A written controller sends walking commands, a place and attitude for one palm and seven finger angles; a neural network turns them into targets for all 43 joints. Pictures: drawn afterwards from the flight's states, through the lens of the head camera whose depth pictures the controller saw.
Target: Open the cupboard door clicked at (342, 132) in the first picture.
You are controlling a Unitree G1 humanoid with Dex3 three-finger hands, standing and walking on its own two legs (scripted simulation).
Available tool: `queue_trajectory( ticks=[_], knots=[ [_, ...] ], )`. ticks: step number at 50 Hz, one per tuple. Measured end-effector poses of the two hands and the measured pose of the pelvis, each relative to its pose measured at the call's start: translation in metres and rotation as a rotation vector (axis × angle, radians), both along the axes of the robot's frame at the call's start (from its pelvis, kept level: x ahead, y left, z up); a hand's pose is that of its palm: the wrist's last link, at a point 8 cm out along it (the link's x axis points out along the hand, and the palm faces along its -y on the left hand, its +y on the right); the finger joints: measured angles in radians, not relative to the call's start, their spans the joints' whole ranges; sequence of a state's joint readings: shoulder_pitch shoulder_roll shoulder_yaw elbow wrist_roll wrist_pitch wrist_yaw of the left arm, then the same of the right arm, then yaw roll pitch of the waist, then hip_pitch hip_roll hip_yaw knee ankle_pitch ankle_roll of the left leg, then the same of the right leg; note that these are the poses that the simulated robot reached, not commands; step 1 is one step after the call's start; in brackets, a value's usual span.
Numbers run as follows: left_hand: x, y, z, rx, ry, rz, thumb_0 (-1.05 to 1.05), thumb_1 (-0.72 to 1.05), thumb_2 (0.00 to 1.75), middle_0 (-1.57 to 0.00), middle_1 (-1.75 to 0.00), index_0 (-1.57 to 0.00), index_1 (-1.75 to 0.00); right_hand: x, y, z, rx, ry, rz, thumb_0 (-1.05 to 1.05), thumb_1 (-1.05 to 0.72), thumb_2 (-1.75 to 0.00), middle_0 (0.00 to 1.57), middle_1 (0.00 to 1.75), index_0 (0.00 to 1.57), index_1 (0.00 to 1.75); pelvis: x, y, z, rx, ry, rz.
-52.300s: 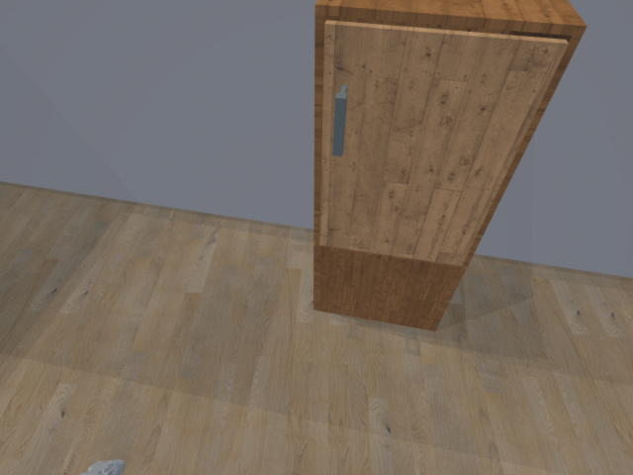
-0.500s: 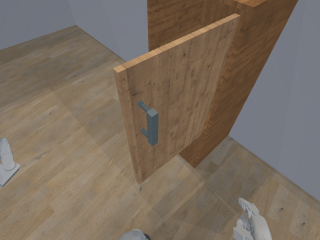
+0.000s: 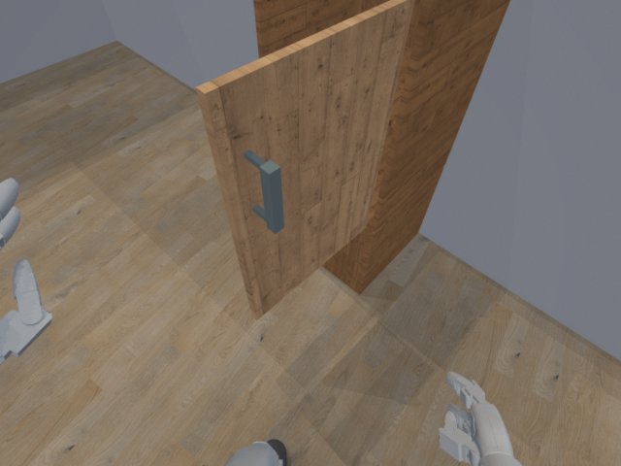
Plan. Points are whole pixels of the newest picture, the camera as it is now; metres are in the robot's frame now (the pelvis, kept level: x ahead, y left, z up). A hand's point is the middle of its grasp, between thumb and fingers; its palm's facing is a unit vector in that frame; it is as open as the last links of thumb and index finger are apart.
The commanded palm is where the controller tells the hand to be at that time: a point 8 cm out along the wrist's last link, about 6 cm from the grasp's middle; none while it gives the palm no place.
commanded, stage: stop stepping back and stand still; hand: left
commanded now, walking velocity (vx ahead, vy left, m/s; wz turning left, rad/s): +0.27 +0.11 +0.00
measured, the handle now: (264, 192) +0.47 +0.12 +0.07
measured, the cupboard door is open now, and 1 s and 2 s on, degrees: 87 87 87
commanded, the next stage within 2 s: let the arm hang, fingers relaxed in 0.70 s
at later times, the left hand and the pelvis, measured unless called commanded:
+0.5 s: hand out of the picture +0.12 +0.26 +0.17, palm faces +0.47 -0.77 -0.42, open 7.5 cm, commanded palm +0.07 +0.30 +0.18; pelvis -0.06 -0.01 +0.00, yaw +2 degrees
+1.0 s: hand out of the picture +0.07 +0.23 -0.11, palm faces +0.09 -0.95 -0.31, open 7.4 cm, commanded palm none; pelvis -0.07 +0.01 +0.00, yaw +4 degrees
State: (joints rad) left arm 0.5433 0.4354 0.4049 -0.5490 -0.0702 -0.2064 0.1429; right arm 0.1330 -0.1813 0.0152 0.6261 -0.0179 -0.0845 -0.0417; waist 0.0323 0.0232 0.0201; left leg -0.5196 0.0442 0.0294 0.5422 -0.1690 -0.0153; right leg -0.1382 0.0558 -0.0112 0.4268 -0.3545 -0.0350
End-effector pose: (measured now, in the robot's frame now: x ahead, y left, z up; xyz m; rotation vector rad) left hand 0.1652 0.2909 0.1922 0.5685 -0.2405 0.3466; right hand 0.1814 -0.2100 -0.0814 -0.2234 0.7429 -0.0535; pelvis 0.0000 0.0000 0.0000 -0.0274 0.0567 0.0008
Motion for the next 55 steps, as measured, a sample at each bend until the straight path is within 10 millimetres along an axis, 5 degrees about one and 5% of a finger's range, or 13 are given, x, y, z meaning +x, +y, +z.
queue_trajectory(
  ticks=[10,23,31,40,43,47,51,55],
  knots=[
    [-0.017,0.004,-0.010,-0.027,0.028,0.006,0.01,0.88,0.89,-0.22,-0.30,-0.21,-0.30,-0.056,-0.040,0.015,-0.083,-0.004,-0.134,0.02,-0.91,-0.90,0.20,0.30,0.20,0.30,-0.020,0.000,0.002,0.041,-0.041,-0.005],
    [-0.085,-0.002,-0.005,-0.035,-0.010,0.071,0.01,0.88,0.89,-0.22,-0.30,-0.21,-0.30,-0.112,-0.043,0.006,-0.069,0.035,-0.098,0.02,-0.91,-0.90,0.20,0.30,0.20,0.30,-0.059,-0.008,0.006,0.027,-0.059,0.010],
    [-0.081,0.017,-0.017,-0.073,-0.031,0.119,0.01,0.89,0.89,-0.21,-0.30,-0.21,-0.30,-0.112,-0.025,-0.001,-0.065,0.023,-0.086,0.02,-0.91,-0.90,0.20,0.30,0.20,0.30,-0.063,0.002,0.000,0.032,-0.083,0.034],
    [-0.078,0.009,-0.008,-0.030,-0.005,0.066,0.02,0.89,0.89,-0.21,-0.30,-0.21,-0.30,-0.092,-0.004,0.005,0.004,-0.022,-0.029,0.02,-0.90,-0.90,0.20,0.30,0.21,0.30,-0.062,0.000,0.004,0.016,-0.069,0.031],
    [-0.064,0.015,-0.059,-0.083,0.188,0.058,0.01,0.89,0.89,-0.21,-0.30,-0.20,-0.30,-0.086,-0.007,-0.010,0.024,0.007,0.014,0.01,-0.90,-0.90,0.20,0.30,0.21,0.30,-0.065,0.005,-0.001,0.016,-0.049,0.051],
    [-0.070,0.010,-0.187,-0.305,0.687,0.143,0.00,0.90,0.89,-0.20,-0.30,-0.19,-0.30,-0.095,-0.017,-0.034,0.008,0.136,0.015,0.01,-0.90,-0.90,0.20,0.30,0.21,0.30,-0.070,0.008,-0.006,0.026,-0.044,0.065],
    [-0.129,-0.033,-0.287,-0.497,1.124,0.171,0.01,0.90,0.89,-0.20,-0.30,-0.19,-0.30,-0.125,-0.026,-0.040,-0.023,0.265,-0.024,0.01,-0.91,-0.90,0.20,0.30,0.20,0.30,-0.071,0.006,-0.004,0.034,-0.060,0.067],
    [-0.195,-0.066,-0.330,-0.653,1.359,0.250,-0.01,0.96,0.89,-0.21,-0.30,-0.20,-0.30,-0.169,-0.030,-0.041,-0.061,0.427,-0.060,0.01,-0.91,-0.90,0.20,0.30,0.20,0.30,-0.072,0.002,0.001,0.027,-0.070,0.072]
  ],
)
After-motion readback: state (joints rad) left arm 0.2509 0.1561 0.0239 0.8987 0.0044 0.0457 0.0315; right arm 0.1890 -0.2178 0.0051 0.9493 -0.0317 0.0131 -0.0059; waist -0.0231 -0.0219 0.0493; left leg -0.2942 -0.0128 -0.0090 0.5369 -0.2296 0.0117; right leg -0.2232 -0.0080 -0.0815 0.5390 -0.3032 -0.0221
